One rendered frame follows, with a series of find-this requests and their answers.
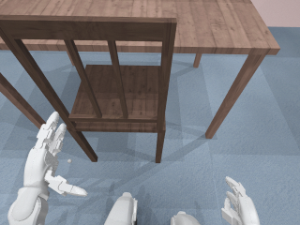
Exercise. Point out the right robot thigh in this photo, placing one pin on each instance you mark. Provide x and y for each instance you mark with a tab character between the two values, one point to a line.
184	219

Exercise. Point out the table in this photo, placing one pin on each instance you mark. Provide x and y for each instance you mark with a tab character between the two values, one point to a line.
203	27

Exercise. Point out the left robot thigh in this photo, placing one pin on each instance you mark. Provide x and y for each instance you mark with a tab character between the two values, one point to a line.
124	211

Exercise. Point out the left robot hand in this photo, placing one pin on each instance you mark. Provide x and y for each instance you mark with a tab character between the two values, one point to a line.
43	156

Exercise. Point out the robot thigh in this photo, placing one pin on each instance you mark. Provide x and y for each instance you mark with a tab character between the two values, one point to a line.
124	211
184	219

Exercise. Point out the chair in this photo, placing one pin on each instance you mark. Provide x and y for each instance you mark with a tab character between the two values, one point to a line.
110	98

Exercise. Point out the left robot forearm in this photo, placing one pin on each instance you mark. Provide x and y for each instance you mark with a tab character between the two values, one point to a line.
30	208

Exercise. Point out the right robot hand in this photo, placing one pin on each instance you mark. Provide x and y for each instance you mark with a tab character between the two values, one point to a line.
244	212

